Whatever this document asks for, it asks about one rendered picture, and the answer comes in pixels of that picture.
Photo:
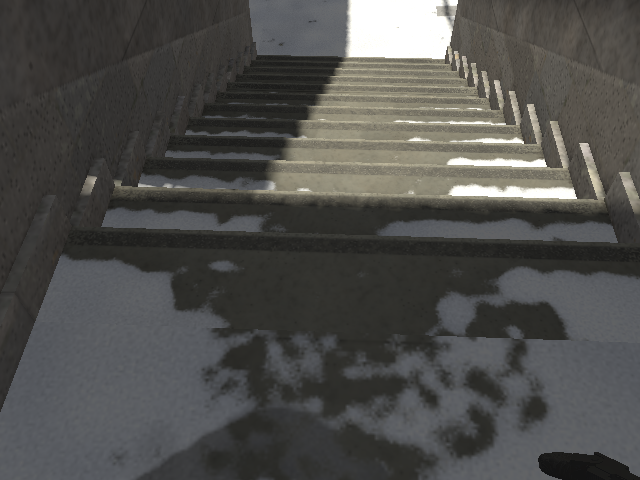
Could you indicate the stairs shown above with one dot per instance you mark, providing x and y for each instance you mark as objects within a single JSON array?
[{"x": 357, "y": 146}]

